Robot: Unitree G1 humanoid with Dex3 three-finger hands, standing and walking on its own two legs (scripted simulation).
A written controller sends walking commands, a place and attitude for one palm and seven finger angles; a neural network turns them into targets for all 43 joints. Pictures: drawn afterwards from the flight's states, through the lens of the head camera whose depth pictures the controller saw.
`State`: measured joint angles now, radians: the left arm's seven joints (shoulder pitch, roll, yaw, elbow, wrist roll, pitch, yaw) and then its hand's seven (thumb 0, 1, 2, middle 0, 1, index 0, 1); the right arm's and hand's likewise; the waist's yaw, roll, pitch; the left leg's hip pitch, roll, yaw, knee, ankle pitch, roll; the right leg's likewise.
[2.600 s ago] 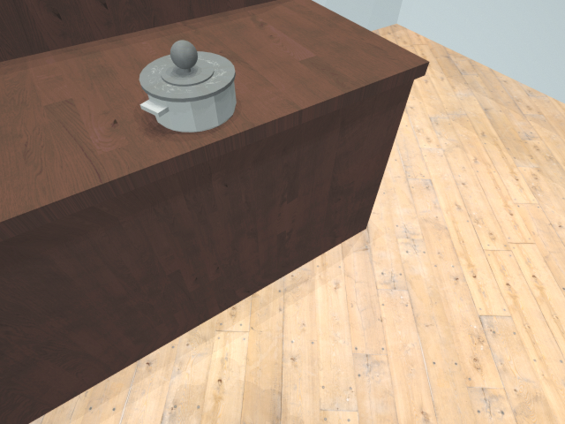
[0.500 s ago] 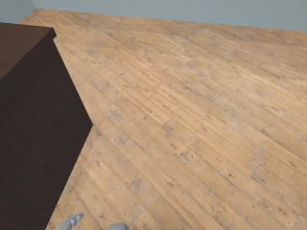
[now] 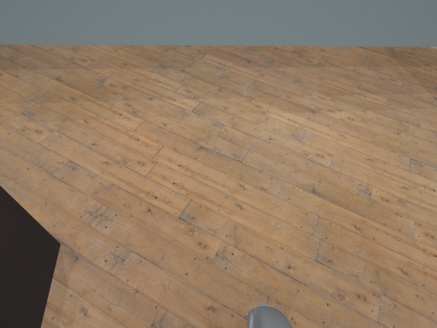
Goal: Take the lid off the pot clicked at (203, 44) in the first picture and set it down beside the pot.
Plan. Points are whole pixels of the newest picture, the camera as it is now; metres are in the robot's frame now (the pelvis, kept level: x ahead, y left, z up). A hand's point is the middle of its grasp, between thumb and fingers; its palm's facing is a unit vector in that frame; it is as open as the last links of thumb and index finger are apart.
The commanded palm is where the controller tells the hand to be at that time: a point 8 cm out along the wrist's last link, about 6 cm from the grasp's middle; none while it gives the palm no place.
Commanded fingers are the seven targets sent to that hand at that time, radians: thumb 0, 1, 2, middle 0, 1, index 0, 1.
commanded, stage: walk to a spot facing it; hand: left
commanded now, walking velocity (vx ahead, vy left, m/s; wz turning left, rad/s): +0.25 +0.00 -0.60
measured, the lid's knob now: out of the picture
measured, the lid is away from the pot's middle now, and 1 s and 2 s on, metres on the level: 0.00 0.00 0.00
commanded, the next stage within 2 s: turn to face it in 0.10 s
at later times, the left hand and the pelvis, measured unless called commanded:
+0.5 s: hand (181, 249) +0.31 +0.10 -0.17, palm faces -0.06 -0.98 -0.20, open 7.2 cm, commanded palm none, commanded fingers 0.00 0.90 0.90 -0.20 -0.30 -0.20 -0.30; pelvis +0.18 -0.06 -0.01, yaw -3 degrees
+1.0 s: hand (146, 275) +0.25 +0.17 -0.17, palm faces +0.28 -0.92 -0.28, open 7.4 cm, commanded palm none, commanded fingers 0.00 0.90 0.90 -0.20 -0.30 -0.20 -0.30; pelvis +0.23 -0.06 -0.01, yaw +13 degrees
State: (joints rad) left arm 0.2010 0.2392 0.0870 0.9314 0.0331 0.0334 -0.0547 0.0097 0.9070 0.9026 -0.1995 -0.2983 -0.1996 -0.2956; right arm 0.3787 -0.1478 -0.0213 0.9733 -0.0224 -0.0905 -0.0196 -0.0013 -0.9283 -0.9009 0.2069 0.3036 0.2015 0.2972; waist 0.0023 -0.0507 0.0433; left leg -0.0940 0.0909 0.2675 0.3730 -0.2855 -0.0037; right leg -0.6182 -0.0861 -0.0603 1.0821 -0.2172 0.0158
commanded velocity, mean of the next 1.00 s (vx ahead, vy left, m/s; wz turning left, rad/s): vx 0.03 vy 0.00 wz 0.40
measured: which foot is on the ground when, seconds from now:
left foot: down 0.00-0.20, up 0.22-0.66, down 0.68-1.00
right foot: up 0.00-0.20, down 0.22-0.68, up 0.70-1.00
